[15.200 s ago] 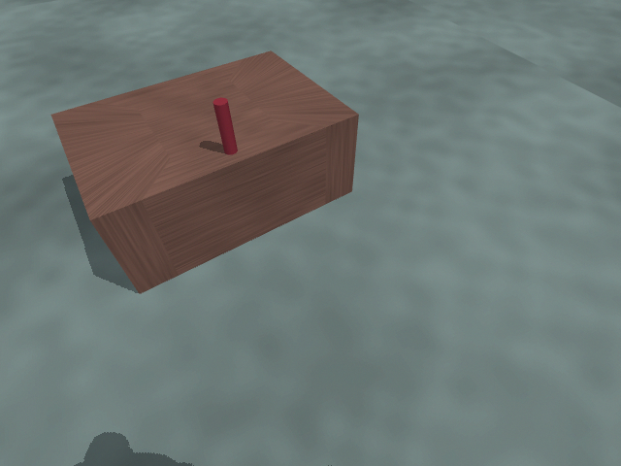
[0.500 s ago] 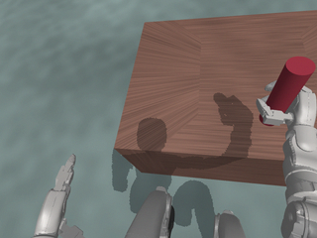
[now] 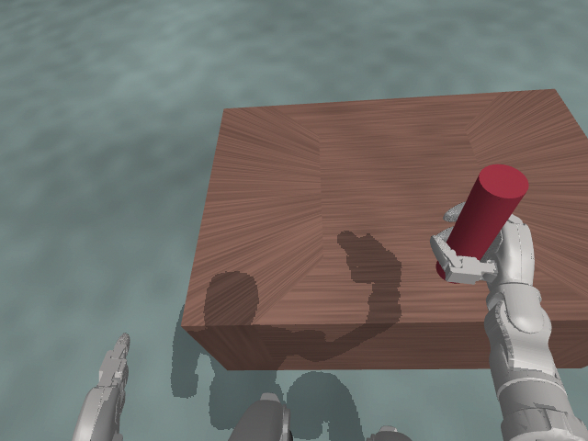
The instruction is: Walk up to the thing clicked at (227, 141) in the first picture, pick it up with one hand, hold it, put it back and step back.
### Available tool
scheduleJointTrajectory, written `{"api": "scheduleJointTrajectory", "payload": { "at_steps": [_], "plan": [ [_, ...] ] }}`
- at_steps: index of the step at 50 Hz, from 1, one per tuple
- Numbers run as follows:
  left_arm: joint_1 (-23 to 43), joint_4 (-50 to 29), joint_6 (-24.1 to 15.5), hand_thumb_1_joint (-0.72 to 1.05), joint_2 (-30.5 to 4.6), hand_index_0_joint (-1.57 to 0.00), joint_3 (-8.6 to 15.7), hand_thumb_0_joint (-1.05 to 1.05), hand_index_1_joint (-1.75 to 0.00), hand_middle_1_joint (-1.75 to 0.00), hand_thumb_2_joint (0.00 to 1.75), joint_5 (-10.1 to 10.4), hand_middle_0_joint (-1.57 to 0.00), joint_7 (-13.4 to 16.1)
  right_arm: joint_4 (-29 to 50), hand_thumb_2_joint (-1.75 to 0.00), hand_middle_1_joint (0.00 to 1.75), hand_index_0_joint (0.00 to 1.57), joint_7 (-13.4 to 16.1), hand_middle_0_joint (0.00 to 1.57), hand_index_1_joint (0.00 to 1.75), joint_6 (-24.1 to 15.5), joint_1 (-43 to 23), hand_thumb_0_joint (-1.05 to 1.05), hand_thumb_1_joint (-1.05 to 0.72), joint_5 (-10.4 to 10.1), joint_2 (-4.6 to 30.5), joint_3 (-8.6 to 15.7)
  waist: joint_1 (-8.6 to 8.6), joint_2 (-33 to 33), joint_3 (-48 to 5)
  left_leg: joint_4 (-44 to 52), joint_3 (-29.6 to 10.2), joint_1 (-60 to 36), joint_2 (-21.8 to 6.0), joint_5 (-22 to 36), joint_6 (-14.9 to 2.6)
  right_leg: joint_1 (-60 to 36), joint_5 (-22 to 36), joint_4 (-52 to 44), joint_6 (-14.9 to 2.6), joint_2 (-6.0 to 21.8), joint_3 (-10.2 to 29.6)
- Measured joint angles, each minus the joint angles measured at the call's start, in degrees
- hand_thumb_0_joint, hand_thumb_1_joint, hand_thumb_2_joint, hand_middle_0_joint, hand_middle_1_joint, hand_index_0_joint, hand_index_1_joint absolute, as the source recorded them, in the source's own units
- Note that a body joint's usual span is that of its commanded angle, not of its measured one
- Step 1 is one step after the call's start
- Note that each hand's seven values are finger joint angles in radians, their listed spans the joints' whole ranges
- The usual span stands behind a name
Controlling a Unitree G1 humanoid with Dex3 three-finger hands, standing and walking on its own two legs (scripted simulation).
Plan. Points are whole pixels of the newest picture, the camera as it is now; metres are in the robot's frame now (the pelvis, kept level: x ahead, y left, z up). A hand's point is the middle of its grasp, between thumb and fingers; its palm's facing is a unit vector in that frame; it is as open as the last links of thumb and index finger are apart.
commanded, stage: lift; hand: right
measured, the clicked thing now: (473, 232) +0.39 -0.17 +0.06
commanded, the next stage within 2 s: hold in 0.58 s
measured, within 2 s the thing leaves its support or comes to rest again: neither
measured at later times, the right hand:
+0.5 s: hand (464, 245) +0.36 -0.15 +0.07, palm faces +0.06 +1.00 +0.01, open 6.7 cm
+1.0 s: hand (476, 254) +0.34 -0.16 +0.09, palm faces +0.06 +1.00 +0.02, open 6.7 cm
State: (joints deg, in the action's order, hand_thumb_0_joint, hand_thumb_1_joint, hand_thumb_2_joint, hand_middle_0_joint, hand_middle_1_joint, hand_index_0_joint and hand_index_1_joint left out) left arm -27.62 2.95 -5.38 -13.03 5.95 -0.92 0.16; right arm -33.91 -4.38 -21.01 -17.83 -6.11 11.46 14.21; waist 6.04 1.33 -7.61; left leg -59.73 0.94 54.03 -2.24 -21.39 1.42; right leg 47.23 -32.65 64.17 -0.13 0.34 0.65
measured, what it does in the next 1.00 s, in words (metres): stands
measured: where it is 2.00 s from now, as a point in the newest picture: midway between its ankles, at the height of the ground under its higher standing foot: outside the picture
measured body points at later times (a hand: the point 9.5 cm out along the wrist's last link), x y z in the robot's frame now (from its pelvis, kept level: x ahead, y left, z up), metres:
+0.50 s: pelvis +0.01 +0.01 +0.03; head +0.06 -0.01 +0.47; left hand +0.16 +0.27 +0.01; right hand +0.36 -0.21 +0.07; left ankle +0.07 +0.14 -0.66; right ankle -0.01 -0.12 -0.66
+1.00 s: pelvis +0.01 +0.01 +0.04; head +0.04 +0.00 +0.49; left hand +0.16 +0.28 +0.01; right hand +0.33 -0.21 +0.09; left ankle +0.07 +0.14 -0.66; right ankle -0.01 -0.12 -0.66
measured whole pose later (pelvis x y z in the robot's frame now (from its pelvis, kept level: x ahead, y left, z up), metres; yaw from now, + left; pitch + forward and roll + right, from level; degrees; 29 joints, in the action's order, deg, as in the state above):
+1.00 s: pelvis +0.01 +0.01 +0.04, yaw +0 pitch +8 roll +0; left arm -23.4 12.3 -3.7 -12.7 6.0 1.5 2.1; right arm -22.8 -5.4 -17.6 -6.0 -9.8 10.4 9.6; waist 2.9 1.2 -4.8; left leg -48.8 0.7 38.2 -2.4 -18.5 1.1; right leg 30.6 -28.0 50.7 0.3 0.1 0.2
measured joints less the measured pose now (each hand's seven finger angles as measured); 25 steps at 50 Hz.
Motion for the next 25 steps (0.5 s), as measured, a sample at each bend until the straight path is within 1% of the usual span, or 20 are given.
{"api": "scheduleJointTrajectory", "payload": {
  "at_steps": [4,9,14,20,25],
  "plan": [
    [1.2,1.6,0.1,-0.55,0.1,-0.04,0.1,-0.02,-0.04,-0.04,0.06,0.3,-0.05,0.4,0.5,-1.12,1.2,0.9,0.3,0.89,1.2,0.2,0.4,-0.01,0.01,-0.1,-0.1,-0.8,-0.6,0.2,0.3,1.5,-0.1,-2.2,0.0,0.4,0.01,-2.3,0.6,-1.7,-0.03,0.0,-0.1],
    [1.7,2.2,0.1,-0.54,0.5,-0.04,-0.2,-0.01,-0.04,-0.04,0.05,0.6,-0.05,0.5,2.5,-1.13,1.2,0.9,-0.2,0.89,1.2,1.0,2.3,-0.01,0.01,-0.5,-0.3,-2.0,-1.12,0.3,0.9,3.3,-0.2,-4.5,0.1,1.0,-0.04,-4.7,1.3,-3.9,0.07,0.0,-0.3],
    [1.3,2.9,0.6,-0.54,0.9,-0.04,-0.2,-0.01,-0.04,-0.04,0.05,0.8,-0.05,0.4,4.8,-1.13,1.2,0.9,-0.1,0.9,1.2,2.1,4.9,-0.01,0.01,-1.1,-0.8,-2.3,-1.37,0.0,1.1,4.8,-0.1,-6.6,-0.1,1.1,-0.07,-6.9,1.8,-5.8,0.11,-0.1,-0.3],
    [2.3,4.3,0.9,-0.54,0.1,-0.04,0.6,-0.01,-0.04,-0.04,0.05,1.4,-0.05,1.0,6.2,-1.13,1.2,0.9,0.5,0.9,1.2,2.1,5.6,-0.01,0.01,-1.7,-1.0,-2.9,-1.88,0.0,1.7,6.0,-0.2,-8.8,0.0,1.3,-0.12,-9.3,2.3,-7.5,0.16,-0.1,-0.4],
    [2.6,5.0,1.1,-0.54,0.4,-0.04,0.0,-0.01,-0.04,-0.04,0.05,1.6,-0.04,1.1,6.7,-1.13,1.2,0.9,-0.1,0.9,1.2,2.4,6.6,-0.01,0.01,-1.6,-1.0,-3.7,-2.17,0.2,1.8,7.1,-0.2,-10.2,0.0,1.6,-0.27,-10.9,2.8,-8.9,0.33,-0.1,-0.4]
  ]
}}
